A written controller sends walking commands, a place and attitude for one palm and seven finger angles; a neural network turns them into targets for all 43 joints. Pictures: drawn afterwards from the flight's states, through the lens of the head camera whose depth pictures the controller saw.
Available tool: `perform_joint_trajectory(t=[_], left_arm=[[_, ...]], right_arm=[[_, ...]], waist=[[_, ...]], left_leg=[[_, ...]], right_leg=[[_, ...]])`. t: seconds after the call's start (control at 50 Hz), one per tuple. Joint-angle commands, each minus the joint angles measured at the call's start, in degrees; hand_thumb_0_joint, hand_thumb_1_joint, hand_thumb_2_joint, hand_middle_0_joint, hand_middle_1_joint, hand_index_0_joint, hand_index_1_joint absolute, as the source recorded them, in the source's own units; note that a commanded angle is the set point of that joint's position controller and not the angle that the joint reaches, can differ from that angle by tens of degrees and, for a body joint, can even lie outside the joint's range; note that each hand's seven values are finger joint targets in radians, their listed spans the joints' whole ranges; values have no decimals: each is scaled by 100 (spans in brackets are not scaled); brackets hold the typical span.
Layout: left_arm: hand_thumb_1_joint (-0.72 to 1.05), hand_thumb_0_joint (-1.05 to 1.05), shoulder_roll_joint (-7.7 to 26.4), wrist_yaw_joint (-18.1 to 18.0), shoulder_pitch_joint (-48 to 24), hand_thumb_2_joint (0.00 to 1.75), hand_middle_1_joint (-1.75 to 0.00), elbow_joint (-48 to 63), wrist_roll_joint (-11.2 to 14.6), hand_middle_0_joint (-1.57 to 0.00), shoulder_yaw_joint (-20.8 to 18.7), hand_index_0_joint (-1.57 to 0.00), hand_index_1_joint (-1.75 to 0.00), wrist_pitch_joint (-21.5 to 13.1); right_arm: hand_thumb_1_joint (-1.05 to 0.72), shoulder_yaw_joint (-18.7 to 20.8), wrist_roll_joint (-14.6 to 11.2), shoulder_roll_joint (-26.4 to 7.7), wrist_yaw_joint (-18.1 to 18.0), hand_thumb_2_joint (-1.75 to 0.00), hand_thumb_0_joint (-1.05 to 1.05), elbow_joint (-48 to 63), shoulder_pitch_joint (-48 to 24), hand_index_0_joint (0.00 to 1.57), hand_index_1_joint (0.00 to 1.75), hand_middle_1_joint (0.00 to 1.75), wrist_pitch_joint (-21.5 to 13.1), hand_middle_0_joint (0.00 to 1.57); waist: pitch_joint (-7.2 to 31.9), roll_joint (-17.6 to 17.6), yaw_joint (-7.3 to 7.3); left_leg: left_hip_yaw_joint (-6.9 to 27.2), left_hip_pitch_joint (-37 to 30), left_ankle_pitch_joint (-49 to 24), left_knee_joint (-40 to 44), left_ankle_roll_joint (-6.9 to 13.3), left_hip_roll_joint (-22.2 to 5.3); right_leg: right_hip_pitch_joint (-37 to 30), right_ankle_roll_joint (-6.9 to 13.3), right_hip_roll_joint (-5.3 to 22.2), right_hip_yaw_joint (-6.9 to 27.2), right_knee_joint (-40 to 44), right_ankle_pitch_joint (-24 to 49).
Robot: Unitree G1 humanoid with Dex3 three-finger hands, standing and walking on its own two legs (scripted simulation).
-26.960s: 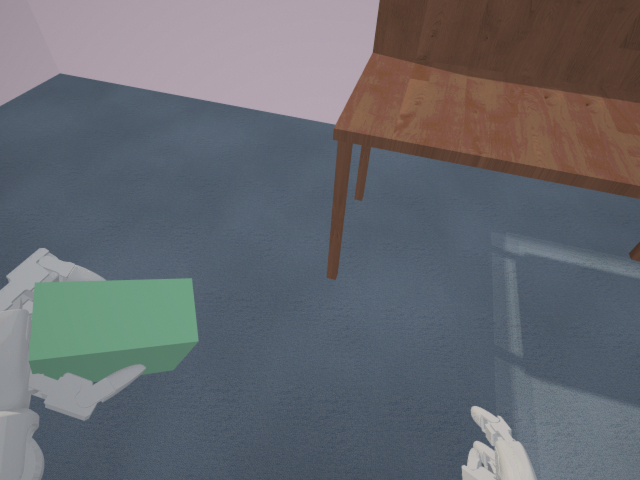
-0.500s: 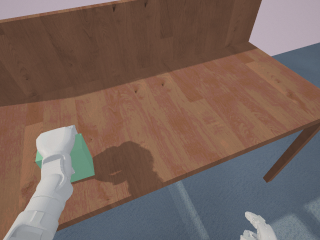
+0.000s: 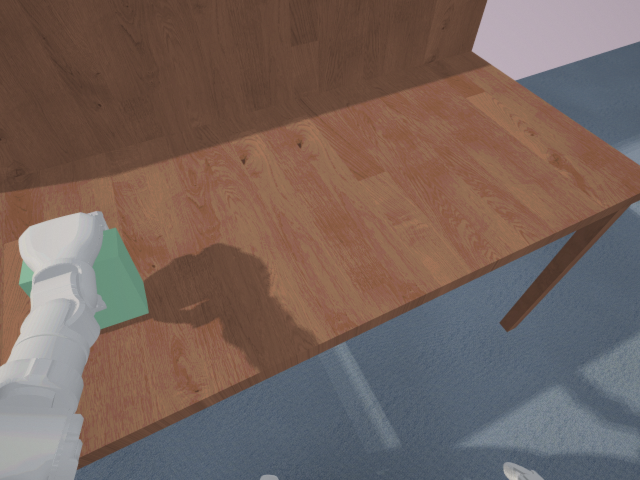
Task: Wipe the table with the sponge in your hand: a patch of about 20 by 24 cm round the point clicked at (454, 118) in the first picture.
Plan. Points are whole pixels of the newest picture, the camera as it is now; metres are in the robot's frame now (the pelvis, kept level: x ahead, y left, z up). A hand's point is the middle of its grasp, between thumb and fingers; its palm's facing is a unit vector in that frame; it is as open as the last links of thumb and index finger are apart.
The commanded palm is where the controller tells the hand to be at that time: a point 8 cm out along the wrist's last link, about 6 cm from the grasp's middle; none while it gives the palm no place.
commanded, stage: wipe forward along the middle lane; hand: left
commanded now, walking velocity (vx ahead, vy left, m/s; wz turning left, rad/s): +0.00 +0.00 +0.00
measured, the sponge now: (96, 293) +0.36 +0.35 -0.02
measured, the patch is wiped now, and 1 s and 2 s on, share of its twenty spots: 0.95 0.95 0.95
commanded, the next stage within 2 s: slide back across to the first lane in 0.62 s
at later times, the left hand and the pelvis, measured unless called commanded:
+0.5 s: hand (76, 240) +0.42 +0.38 +0.03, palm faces -0.13 +0.00 -0.99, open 10.4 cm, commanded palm +0.41 +0.35 +0.06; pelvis +0.01 +0.02 +0.00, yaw +0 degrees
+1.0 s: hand (67, 227) +0.44 +0.40 +0.03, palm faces -0.11 -0.03 -0.99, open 10.5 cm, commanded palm +0.41 +0.39 +0.08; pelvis +0.02 +0.03 +0.00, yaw -1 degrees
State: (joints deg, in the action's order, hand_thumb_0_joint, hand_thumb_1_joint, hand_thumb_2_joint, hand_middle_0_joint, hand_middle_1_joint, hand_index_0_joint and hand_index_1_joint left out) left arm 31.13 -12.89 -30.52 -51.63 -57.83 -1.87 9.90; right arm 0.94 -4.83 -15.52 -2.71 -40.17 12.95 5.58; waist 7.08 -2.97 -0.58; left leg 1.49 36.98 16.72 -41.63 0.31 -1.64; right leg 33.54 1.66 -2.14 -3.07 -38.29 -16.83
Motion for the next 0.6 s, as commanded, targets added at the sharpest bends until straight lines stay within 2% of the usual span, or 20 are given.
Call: perform_joint_trajectory(t=[0.0,0.02,0.04,0.1,0.12,0.16,0.18,0.2,0.22,0.28,0.32,0.36,0.38,0.4,0.42,0.46,0.5,0.52,0.58], left_arm=[[10,0,1296,-48,-1256,130,-160,-5,-258,-120,-119,-120,-160,11],[10,0,1382,-64,-1277,130,-160,2,-244,-120,-267,-120,-160,-33],[10,0,1212,-72,-1344,130,-160,5,-246,-120,-61,-120,-160,-46],[10,0,1314,-106,-1539,130,-160,-182,-260,-120,-115,-120,-160,-26],[10,0,1356,-124,-1665,130,-160,-124,-222,-120,-214,-120,-160,-70],[10,0,1364,-144,-1701,130,-160,-194,-234,-120,-163,-120,-160,-71],[10,0,1384,-146,-1645,130,-160,-340,-254,-120,-168,-120,-160,-39],[10,0,1360,-144,-1777,130,-160,-330,-258,-120,-119,-120,-160,-34],[10,0,1440,-150,-1811,130,-160,-351,-247,-120,-252,-120,-160,-61],[10,0,1320,-137,-1871,130,-160,-408,-292,-120,-70,-120,-160,-46],[10,0,1571,-131,-1930,130,-160,-483,-274,-120,-306,-120,-160,-52],[10,0,1327,-114,-2299,130,-160,-508,-320,-120,41,-120,-160,-43],[10,0,1478,-121,-2274,130,-160,-657,-356,-120,-74,-120,-160,-23],[10,0,1486,-114,-2369,130,-160,-680,-386,-120,-37,-120,-160,-16],[10,0,1514,-109,-2498,130,-160,-601,-362,-120,-109,-120,-160,-65],[10,0,1438,-103,-2446,130,-160,-681,-388,-120,-6,-120,-160,-67],[10,0,1632,-91,-2468,130,-160,-796,-411,-120,-138,-120,-160,-61],[10,0,1800,-87,-2511,130,-160,-772,-387,-120,-324,-120,-160,-90],[10,0,1670,-51,-2643,130,-160,-884,-437,-120,-91,-120,-160,-75]], right_arm=[[-90,266,31,-837,-20,-90,0,606,-1,20,30,30,-159,20],[-90,281,31,-833,-13,-90,0,582,2,20,30,30,-158,20],[-90,285,49,-834,-11,-90,0,584,63,20,30,30,-154,20],[-90,275,36,-856,12,-90,0,551,93,20,30,30,-118,20],[-90,287,37,-849,8,-90,0,517,92,20,30,30,-132,20],[-90,301,57,-859,19,-90,0,499,203,20,30,30,-121,20],[-90,301,51,-866,24,-90,0,493,216,20,30,30,-109,20],[-90,286,51,-867,37,-90,0,493,208,20,30,30,-101,20],[-90,296,54,-868,41,-90,0,460,217,20,30,30,-106,20],[-90,308,72,-877,68,-90,0,465,301,20,30,30,-79,20],[-90,292,63,-900,60,-90,0,439,278,20,30,30,-73,20],[-90,290,64,-895,58,-90,0,439,354,20,30,30,-86,20],[-90,294,73,-913,60,-90,0,416,393,20,30,30,-84,20],[-90,277,73,-915,64,-90,0,423,398,20,30,30,-79,20],[-90,285,80,-898,59,-90,0,390,409,20,30,30,-105,20],[-90,304,103,-899,79,-90,0,392,523,20,30,30,-94,20],[-90,300,121,-927,94,-90,0,378,584,20,30,30,-77,20],[-90,302,125,-938,83,-90,0,359,577,20,30,30,-72,20],[-90,299,134,-949,112,-90,0,359,663,20,30,30,-50,20]], waist=[[1222,395,-103],[1317,315,-62],[1316,274,-136],[1174,421,-185],[1305,335,-162],[1442,367,-185],[1369,416,-192],[1322,302,-213],[1391,308,-175],[1420,299,-228],[1407,306,-194],[1298,302,-358],[1251,292,-327],[1235,233,-345],[1390,57,-303],[1536,101,-341],[1579,167,-325],[1688,139,-282],[1570,118,-397]], left_leg=[[-86,-505,-215,397,289,246],[-68,-559,-346,404,289,231],[-82,-609,-330,369,297,232],[-50,-498,-255,374,290,215],[-31,-581,-396,377,295,189],[-49,-582,-437,323,295,196],[-39,-555,-425,338,292,197],[-32,-560,-428,343,284,186],[4,-614,-559,348,290,165],[1,-658,-569,313,282,161],[52,-644,-581,359,282,138],[51,-658,-437,340,290,146],[72,-646,-371,352,280,137],[94,-619,-326,367,270,143],[105,-729,-491,358,269,115],[90,-792,-624,270,274,125],[88,-699,-656,250,267,121],[108,-733,-823,236,265,96],[100,-700,-749,195,262,111]], right_leg=[[-616,68,-2,288,697,549],[-630,93,-20,285,657,642],[-568,80,-29,252,648,625],[-419,74,-35,230,666,536],[-420,97,-43,226,622,641],[-453,78,-44,197,588,702],[-422,80,-52,179,594,662],[-345,87,-54,173,581,652],[-343,116,-64,165,551,723],[-255,103,-79,113,532,690],[-240,126,-82,126,547,634],[-5,96,-94,90,558,452],[41,111,-98,76,558,347],[105,120,-105,68,539,287],[120,152,-106,83,496,395],[93,138,-125,65,474,513],[32,138,-131,64,452,568],[-6,159,-127,83,414,696],[140,131,-140,50,430,620]])
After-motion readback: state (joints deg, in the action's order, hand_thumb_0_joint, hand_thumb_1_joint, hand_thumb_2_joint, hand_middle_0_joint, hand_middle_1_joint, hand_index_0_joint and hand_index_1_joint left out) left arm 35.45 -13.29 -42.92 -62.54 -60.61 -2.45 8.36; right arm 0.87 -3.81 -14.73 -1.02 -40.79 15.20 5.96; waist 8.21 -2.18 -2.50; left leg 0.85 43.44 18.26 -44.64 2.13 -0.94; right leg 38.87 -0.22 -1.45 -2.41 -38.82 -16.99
